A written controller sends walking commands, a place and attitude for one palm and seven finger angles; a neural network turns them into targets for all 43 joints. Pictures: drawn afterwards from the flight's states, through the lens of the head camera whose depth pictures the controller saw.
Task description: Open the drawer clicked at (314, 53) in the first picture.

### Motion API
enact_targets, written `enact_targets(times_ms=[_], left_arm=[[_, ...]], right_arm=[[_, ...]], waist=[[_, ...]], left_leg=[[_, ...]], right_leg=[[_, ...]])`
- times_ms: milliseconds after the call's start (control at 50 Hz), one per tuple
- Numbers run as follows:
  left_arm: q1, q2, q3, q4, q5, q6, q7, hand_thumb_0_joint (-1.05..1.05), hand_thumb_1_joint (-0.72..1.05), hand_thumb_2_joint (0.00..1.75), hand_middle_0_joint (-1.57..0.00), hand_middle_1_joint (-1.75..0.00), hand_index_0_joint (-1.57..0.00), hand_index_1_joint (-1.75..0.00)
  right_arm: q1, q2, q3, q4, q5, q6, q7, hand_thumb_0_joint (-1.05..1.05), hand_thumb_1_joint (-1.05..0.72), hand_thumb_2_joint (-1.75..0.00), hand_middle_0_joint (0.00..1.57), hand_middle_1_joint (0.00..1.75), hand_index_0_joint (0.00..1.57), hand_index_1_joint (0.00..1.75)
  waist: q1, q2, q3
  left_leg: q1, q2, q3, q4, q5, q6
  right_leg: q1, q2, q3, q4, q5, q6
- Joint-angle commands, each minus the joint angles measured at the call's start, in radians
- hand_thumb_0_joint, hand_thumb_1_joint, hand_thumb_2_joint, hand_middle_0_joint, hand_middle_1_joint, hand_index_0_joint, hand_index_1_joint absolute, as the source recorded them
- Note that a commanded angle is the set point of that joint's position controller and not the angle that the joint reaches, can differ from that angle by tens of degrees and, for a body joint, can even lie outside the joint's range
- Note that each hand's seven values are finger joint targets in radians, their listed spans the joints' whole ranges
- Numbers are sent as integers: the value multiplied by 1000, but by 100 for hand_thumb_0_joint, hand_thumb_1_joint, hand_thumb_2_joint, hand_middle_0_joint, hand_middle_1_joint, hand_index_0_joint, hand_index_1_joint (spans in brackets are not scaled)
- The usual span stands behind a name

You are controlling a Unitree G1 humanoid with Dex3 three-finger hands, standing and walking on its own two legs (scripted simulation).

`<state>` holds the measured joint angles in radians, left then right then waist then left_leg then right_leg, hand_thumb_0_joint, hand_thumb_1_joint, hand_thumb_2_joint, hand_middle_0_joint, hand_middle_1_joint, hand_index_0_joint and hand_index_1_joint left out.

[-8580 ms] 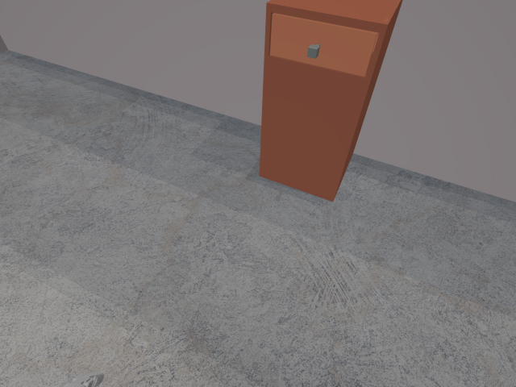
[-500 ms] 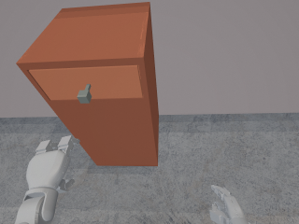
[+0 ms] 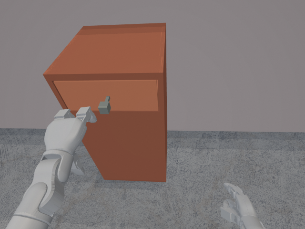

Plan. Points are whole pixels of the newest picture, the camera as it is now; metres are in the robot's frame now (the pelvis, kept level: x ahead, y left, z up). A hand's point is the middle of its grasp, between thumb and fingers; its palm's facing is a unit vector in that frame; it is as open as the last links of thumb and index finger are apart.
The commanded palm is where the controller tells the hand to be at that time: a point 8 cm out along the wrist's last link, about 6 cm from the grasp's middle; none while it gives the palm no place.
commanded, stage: raise the hand with hooked fingers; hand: left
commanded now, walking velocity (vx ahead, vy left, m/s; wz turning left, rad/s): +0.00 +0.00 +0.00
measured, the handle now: (105, 104) +0.52 +0.26 +0.01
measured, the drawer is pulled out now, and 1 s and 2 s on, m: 0.00 0.00 0.00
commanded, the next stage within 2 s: move the hooked fingers above the handle in 0.56 s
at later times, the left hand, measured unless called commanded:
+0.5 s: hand (74, 138) +0.29 +0.24 +0.11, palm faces +0.05 -0.08 -1.00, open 13.8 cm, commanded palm +0.27 +0.25 +0.18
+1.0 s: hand (84, 125) +0.34 +0.23 +0.11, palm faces +0.04 -0.04 -1.00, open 13.8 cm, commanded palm +0.31 +0.24 +0.16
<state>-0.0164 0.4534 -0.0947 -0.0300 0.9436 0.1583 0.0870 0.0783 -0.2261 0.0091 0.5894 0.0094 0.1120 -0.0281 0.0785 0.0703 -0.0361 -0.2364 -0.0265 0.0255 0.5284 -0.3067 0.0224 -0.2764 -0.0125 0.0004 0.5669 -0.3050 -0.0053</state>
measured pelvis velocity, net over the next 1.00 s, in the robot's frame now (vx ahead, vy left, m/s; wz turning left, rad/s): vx -0.01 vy -0.02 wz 0.02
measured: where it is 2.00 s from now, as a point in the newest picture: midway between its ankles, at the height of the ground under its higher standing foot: outside the picture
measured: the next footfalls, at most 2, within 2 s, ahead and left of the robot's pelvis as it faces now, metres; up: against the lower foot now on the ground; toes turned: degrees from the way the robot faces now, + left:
none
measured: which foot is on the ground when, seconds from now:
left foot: down 0.00-1.00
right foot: down 0.00-1.00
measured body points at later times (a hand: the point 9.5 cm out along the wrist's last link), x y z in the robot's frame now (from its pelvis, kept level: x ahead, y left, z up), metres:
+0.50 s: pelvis -0.01 +0.01 +0.01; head +0.01 -0.02 +0.46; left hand +0.28 +0.24 +0.17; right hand +0.17 -0.22 -0.11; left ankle -0.02 +0.11 -0.73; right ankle +0.00 -0.12 -0.73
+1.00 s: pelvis -0.01 -0.02 +0.01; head +0.02 -0.05 +0.45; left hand +0.33 +0.23 +0.16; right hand +0.19 -0.24 -0.11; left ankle -0.02 +0.11 -0.73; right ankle +0.00 -0.12 -0.73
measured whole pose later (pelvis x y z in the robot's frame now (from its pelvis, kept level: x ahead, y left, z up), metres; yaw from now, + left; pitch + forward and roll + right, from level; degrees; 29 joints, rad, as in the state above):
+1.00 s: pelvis -0.01 -0.02 +0.01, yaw +1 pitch +2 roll +1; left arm -0.29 0.51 -0.06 0.26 0.94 -0.02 0.03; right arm 0.12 -0.25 0.00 0.64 0.03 0.10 -0.04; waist 0.07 0.07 -0.01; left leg -0.24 -0.01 0.00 0.45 -0.25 0.00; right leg -0.27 0.01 -0.03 0.48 -0.25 -0.03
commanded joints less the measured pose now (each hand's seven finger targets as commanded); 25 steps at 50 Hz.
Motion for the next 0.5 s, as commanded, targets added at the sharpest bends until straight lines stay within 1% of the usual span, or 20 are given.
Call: enact_targets(times_ms=[0, 20, 60, 80, 100, 140, 180, 200, 220, 240, 280, 300, 320, 340, 380, 400, 420, 440, 460, 480], left_arm=[[-342, 259, 175, -160, 13, -21, -3, 0, -50, 30, -30, -120, -30, -120], [-362, 247, 163, -147, 8, -26, -11, 0, -50, 30, -30, -120, -30, -120], [-404, 246, 156, -134, -4, -39, -27, 0, -50, 30, -30, -120, -30, -120], [-427, 247, 153, -136, -7, -43, -35, 0, -50, 30, -30, -120, -30, -120], [-453, 248, 151, -136, -11, -47, -43, 0, -50, 30, -30, -120, -30, -120], [-504, 251, 137, -143, -17, -59, -57, 0, -50, 30, -30, -120, -30, -120], [-427, 217, 121, -91, -24, -58, -76, 0, -50, 30, -30, -120, -30, -120], [-388, 217, 131, -78, -28, -60, -89, 0, -50, 30, -30, -120, -30, -120], [-383, 206, 114, -83, -32, -65, -101, 0, -50, 30, -30, -120, -30, -120], [-366, 220, 131, -96, -37, -72, -105, 0, -50, 30, -30, -120, -30, -120], [-367, 230, 142, -120, -38, -88, -109, 0, -50, 30, -30, -120, -30, -120], [-368, 245, 162, -129, -40, -101, -106, 0, -50, 30, -30, -120, -30, -120], [-390, 249, 164, -169, -36, -119, -97, 0, -50, 30, -30, -120, -30, -120], [-398, 274, 190, -194, -37, -137, -84, 0, -50, 30, -30, -120, -30, -120], [-406, 289, 214, -217, -29, -163, -51, 0, -50, 30, -30, -120, -30, -120], [-410, 297, 231, -219, -34, -169, -35, 0, -50, 30, -30, -120, -30, -120], [-416, 288, 228, -212, -36, -174, -19, 0, -50, 30, -30, -120, -30, -120], [-404, 276, 223, -189, -40, -174, -6, 0, -50, 30, -30, -120, -30, -120], [-404, 276, 227, -181, -42, -173, 4, 0, -50, 30, -30, -120, -30, -120], [-391, 267, 222, -150, -43, -163, 11, 0, -50, 30, -30, -120, -30, -120]], right_arm=[[-114, -112, -20, -138, -1, -29, -11, 0, -90, -90, 20, 30, 20, 30], [-108, -108, -18, -135, -1, -31, -11, 0, -90, -90, 20, 30, 20, 30], [-108, -109, -17, -129, 2, -32, -11, 0, -90, -90, 20, 30, 20, 30], [-105, -110, -17, -130, 2, -33, -11, 0, -90, -90, 20, 30, 20, 30], [-104, -112, -18, -129, 4, -35, -10, 0, -90, -90, 20, 30, 20, 30], [-97, -114, -19, -124, 4, -39, -7, 0, -90, -90, 20, 30, 20, 30], [-84, -117, -21, -125, 4, -40, -4, 0, -90, -90, 20, 30, 20, 30], [-81, -121, -24, -127, 5, -38, 2, 0, -90, -90, 20, 30, 20, 30], [-82, -122, -23, -130, 7, -37, 4, 0, -90, -90, 20, 30, 20, 30], [-73, -127, -27, -130, 5, -35, 6, 0, -90, -90, 20, 30, 20, 30], [-75, -131, -28, -136, 4, -35, 9, 0, -90, -90, 20, 30, 20, 30], [-75, -133, -29, -137, 2, -37, 12, 0, -90, -90, 20, 30, 20, 30], [-74, -131, -30, -138, 2, -42, 15, 0, -90, -90, 20, 30, 20, 30], [-70, -131, -34, -137, -2, -46, 12, 0, -90, -90, 20, 30, 20, 30], [-68, -128, -38, -131, -3, -52, 13, 0, -90, -90, 20, 30, 20, 30], [-67, -129, -39, -128, -4, -55, 13, 0, -90, -90, 20, 30, 20, 30], [-65, -125, -38, -122, -2, -58, 14, 0, -90, -90, 20, 30, 20, 30], [-63, -125, -43, -115, 1, -59, 12, 0, -90, -90, 20, 30, 20, 30], [-59, -127, -45, -109, 3, -61, 12, 0, -90, -90, 20, 30, 20, 30], [-58, -126, -46, -102, 5, -60, 12, 0, -90, -90, 20, 30, 20, 30]], waist=[[4, -6, -161], [5, -6, -165], [-3, -14, -164], [-2, 4, -174], [-6, 5, -189], [-11, 20, -189], [-5, -22, -175], [1, -33, -178], [0, -36, -172], [5, -45, -173], [8, -51, -185], [10, -58, -183], [14, -33, -204], [19, -20, -227], [23, 2, -242], [26, 11, -238], [23, 3, -232], [21, 5, -211], [20, 0, -208], [19, -13, -201]], left_leg=[[56, 2, -22, -107, 300, 1], [64, 1, -24, -112, 307, 0], [71, 1, -26, -121, 311, -2], [81, 1, -27, -124, 327, -2], [90, 2, -32, -129, 323, -4], [104, 4, -40, -137, 331, -7], [93, 5, -38, -141, 346, -6], [93, 8, -35, -145, 352, -6], [86, 8, -32, -146, 338, -6], [85, 8, -32, -148, 355, -4], [81, 8, -32, -149, 365, -4], [75, 9, -36, -152, 355, -4], [88, 9, -39, -152, 364, -4], [102, 5, -42, -149, 368, -3], [110, 3, -47, -143, 396, -6], [105, 2, -49, -146, 383, -7], [102, 2, -48, -148, 371, -8], [94, 0, -42, -148, 356, -7], [91, -1, -40, -151, 350, -8], [86, -3, -32, -148, 348, -7]], right_leg=[[132, 25, -14, -104, 228, -38], [139, 24, -17, -107, 233, -38], [143, 27, -19, -121, 237, -37], [148, 27, -20, -123, 245, -39], [150, 30, -21, -130, 231, -38], [147, 29, -27, -138, 226, -41], [149, 30, -33, -142, 238, -40], [160, 33, -32, -148, 240, -40], [156, 28, -33, -148, 231, -38], [167, 29, -32, -148, 252, -39], [171, 28, -32, -145, 261, -38], [175, 30, -33, -148, 247, -38], [174, 29, -32, -144, 244, -39], [182, 29, -28, -145, 248, -40], [176, 30, -28, -139, 259, -42], [176, 33, -28, -143, 247, -43], [168, 31, -30, -145, 237, -43], [157, 31, -29, -150, 230, -42], [155, 31, -28, -152, 230, -41], [154, 31, -27, -154, 237, -40]])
